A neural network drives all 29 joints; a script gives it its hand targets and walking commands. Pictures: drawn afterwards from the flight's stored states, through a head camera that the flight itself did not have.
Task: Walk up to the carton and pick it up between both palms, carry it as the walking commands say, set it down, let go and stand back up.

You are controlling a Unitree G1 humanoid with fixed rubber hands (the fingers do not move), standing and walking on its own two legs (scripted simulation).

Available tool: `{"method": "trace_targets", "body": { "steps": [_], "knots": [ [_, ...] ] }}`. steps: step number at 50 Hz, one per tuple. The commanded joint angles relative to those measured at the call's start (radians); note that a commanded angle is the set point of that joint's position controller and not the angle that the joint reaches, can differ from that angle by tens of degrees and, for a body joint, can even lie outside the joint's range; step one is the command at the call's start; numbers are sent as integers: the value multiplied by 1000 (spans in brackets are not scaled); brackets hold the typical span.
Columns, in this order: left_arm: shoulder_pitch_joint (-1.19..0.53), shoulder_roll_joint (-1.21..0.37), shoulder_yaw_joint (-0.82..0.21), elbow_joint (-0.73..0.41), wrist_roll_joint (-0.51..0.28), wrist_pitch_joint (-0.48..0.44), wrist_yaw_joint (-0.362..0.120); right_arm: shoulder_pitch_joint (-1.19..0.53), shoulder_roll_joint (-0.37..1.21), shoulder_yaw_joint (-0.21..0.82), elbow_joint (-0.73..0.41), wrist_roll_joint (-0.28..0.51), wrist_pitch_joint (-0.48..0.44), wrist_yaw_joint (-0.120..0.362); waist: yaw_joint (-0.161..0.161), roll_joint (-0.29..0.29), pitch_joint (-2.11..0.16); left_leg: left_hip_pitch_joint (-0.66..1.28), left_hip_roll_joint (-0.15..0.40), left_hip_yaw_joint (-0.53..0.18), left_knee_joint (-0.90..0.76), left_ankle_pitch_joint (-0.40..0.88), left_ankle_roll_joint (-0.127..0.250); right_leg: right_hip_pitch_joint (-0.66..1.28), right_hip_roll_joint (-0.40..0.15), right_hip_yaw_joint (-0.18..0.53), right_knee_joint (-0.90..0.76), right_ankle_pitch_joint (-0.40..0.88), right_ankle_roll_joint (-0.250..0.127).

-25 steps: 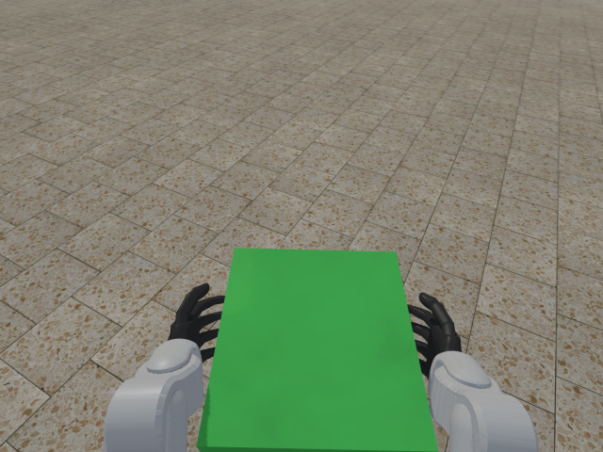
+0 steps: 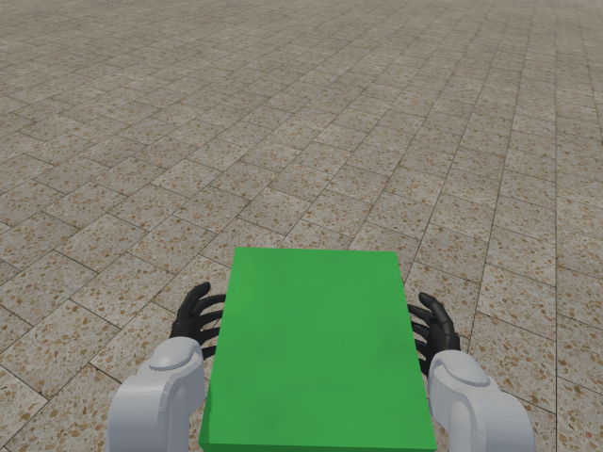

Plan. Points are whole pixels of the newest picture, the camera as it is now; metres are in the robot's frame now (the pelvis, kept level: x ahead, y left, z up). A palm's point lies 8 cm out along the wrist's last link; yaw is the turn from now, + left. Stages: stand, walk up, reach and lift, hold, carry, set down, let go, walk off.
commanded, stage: carry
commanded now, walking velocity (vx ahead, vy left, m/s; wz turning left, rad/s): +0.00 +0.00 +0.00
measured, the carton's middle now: (311, 378) +0.24 +0.00 +0.01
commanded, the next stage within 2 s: hold in 1.18 s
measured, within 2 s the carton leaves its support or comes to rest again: neither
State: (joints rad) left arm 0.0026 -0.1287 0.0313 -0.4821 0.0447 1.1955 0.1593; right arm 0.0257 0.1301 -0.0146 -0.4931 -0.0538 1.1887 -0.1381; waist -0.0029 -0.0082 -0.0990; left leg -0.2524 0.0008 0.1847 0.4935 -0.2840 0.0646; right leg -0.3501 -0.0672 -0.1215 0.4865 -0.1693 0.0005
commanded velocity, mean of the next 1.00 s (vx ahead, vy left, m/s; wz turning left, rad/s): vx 0.00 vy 0.00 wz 0.00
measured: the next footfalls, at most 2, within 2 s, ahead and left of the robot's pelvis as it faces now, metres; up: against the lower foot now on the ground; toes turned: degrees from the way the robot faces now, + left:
none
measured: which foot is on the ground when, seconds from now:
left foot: down 0.00-1.00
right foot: down 0.00-1.00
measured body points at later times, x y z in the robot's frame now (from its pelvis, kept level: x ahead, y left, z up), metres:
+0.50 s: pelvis +0.00 +0.01 +0.00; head -0.02 +0.01 +0.45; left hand +0.25 +0.15 +0.08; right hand +0.24 -0.14 +0.08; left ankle -0.01 +0.07 -0.74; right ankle +0.05 -0.12 -0.74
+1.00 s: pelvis +0.01 +0.00 +0.00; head -0.01 +0.01 +0.45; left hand +0.26 +0.15 +0.08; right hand +0.25 -0.15 +0.08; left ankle -0.01 +0.07 -0.74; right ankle +0.05 -0.12 -0.74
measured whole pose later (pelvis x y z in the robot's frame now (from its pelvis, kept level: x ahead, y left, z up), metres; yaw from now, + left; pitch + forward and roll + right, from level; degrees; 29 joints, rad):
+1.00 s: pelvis +0.01 +0.00 +0.00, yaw -1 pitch +3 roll +0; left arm -0.01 -0.13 0.03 -0.44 0.05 1.17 0.16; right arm 0.02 0.13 -0.02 -0.45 -0.06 1.16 -0.14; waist -0.01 -0.01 -0.12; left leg -0.26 0.00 0.20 0.50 -0.30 0.07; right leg -0.36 -0.06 -0.11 0.49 -0.17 0.00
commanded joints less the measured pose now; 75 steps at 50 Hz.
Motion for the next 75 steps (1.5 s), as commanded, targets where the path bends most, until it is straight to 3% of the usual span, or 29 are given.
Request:
{"method": "trace_targets", "body": {
  "steps": [1, 59, 60, 61, 62, 63, 64, 65, 66, 67, 68, 70, 72, 75],
  "knots": [
    [-399, -842, -619, -127, -279, -26, -125, -401, 788, 586, -100, 247, -26, 109, -1, 14, -179, 17, 155, -142, -111, 194, -20, 116, -79, 94, -37, 104, -27],
    [-417, -807, -565, -57, -238, -82, -119, -414, 755, 537, -32, 216, -76, 109, -4, 12, -198, 6, 160, -131, -106, 173, -14, 115, -76, 109, -27, 135, -41],
    [-331, -456, -214, 294, 102, -199, -127, -317, 405, 186, 319, -91, -198, 100, -7, 95, 414, -43, 24, -207, -221, -93, -37, 220, 169, 77, -89, -85, -70],
    [-361, -227, -28, 645, 80, -304, -133, -417, 62, 24, 670, -76, -306, 112, 4, 46, 366, -51, 26, -244, -254, -157, -47, 192, 169, 95, -72, -124, -68],
    [-327, -209, -106, 652, 47, -411, -124, -389, 96, 95, 551, -49, -408, 105, 18, 26, 229, 73, 6, -238, -187, -32, -59, 192, 150, 132, -78, -51, -60],
    [-239, -286, -207, 544, 7, -480, -119, -349, 207, 189, 445, -13, -471, 105, 27, 11, 74, 194, 2, -238, -127, 161, -58, 183, 128, 167, -78, 81, -47],
    [-270, -406, -335, 457, -51, -515, -126, -377, 325, 294, 359, 39, -511, 120, 5, 3, -131, 308, 15, -276, -79, 421, -55, 242, 139, 174, -60, 240, -35],
    [-385, -502, -429, 350, -97, -539, -136, -460, 416, 368, 284, 92, -536, 143, 5, 9, -320, 374, 24, -304, -42, 669, -53, 309, 155, 180, -42, 374, -27],
    [-446, -582, -525, 273, -147, -561, -158, -448, 488, 401, 237, 120, -552, 153, -32, 31, -410, 433, 20, -308, -33, 805, -63, 375, 158, 189, -38, 505, -23],
    [-503, -628, -561, 224, -165, -581, -171, -494, 526, 428, 218, 137, -569, 160, -40, 45, -417, 453, 11, -314, -37, 825, -68, 392, 158, 186, -41, 523, -29],
    [-551, -643, -558, 246, -156, -587, -176, -545, 506, 410, 256, 125, -574, 163, -60, 82, -339, 421, 4, -324, -58, 712, -68, 371, 160, 180, -50, 437, -50],
    [-566, -629, -546, 305, -148, -587, -195, -534, 492, 391, 300, 103, -573, 160, -93, 31, -249, 377, -7, -320, -79, 510, -61, 354, 155, 167, -78, 321, -59],
    [-530, -621, -522, 387, -131, -573, -211, -490, 528, 379, 362, 82, -555, 156, -97, 12, -166, 345, -13, -309, -88, 391, -50, 336, 141, 167, -109, 287, -54],
    [-550, -688, -495, 552, -91, -546, -238, -524, 613, 368, 455, 69, -519, 173, -83, 36, -65, 228, -20, -307, -104, 225, -51, 377, 140, 165, -126, 177, -62]
  ]
}}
